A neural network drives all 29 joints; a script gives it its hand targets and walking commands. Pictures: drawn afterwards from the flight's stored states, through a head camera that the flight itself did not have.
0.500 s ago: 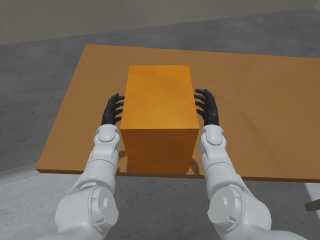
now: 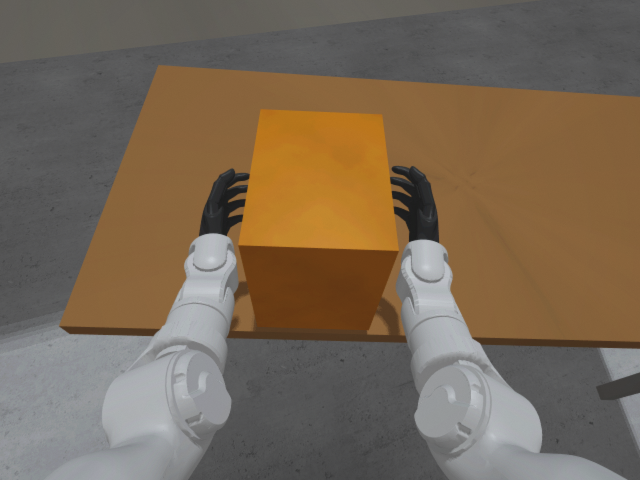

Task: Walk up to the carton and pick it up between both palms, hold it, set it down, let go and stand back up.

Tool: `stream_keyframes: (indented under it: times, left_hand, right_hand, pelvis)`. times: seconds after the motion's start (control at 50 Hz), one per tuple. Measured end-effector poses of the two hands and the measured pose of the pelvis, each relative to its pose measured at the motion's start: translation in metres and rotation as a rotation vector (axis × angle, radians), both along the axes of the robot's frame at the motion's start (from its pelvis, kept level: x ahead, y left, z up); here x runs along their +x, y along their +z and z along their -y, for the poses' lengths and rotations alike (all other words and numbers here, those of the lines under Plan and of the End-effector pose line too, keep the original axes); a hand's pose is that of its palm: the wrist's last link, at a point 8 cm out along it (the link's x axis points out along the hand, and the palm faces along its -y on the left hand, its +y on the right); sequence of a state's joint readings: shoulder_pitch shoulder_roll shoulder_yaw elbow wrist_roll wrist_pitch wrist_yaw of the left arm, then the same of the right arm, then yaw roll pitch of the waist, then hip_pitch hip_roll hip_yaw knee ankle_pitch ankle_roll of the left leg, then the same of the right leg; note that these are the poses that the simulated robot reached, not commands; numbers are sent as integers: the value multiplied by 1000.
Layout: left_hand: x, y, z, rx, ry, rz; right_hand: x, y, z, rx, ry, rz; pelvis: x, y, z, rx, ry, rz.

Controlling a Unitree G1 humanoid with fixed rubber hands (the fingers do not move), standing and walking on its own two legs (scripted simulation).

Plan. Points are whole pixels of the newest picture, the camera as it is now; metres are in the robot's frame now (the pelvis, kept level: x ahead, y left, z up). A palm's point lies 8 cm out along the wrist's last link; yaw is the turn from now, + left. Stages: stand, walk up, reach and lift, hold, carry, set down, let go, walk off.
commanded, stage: set down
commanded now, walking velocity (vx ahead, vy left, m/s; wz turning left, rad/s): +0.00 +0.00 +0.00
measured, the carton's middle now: (317, 225) +0.46 -0.02 -0.02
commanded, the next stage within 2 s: none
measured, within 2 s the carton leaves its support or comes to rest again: neither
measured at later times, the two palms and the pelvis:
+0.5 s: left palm (219, 233) +0.42 +0.12 +0.03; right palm (422, 238) +0.39 -0.15 +0.05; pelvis +0.00 +0.00 +0.00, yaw +1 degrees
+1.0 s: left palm (218, 236) +0.42 +0.12 +0.02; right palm (421, 242) +0.39 -0.15 +0.04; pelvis -0.01 +0.00 +0.00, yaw +0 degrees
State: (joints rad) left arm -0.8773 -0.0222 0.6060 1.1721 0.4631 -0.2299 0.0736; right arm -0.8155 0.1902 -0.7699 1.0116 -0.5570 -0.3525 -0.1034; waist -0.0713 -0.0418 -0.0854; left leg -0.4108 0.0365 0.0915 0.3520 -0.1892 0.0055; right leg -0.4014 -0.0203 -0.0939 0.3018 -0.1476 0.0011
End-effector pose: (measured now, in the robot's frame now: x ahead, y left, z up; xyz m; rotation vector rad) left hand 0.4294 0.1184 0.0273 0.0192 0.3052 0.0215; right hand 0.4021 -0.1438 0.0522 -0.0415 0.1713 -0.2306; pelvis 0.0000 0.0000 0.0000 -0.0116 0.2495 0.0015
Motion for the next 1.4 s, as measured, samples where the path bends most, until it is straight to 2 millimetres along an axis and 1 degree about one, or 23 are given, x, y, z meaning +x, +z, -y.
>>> stream_keyframes:
  times: [0.14, 0.9, 1.4]
  left_hand:
    - [-3, 0, 4, 5, -1, 3]
    - [-7, -4, 2, 9, 0, 15]
    - [-7, -4, 2, 19, -4, 19]
  right_hand:
    - [-6, -6, 4, 3, -8, -17]
    - [-12, -9, 2, -19, -5, -22]
    - [-11, -9, 3, -20, 6, -22]
  pelvis:
    - [-4, 0, 0, -2, -1, -12]
    - [-8, 0, 0, 1, 6, -8]
    - [-10, -1, 2, 2, 9, -10]
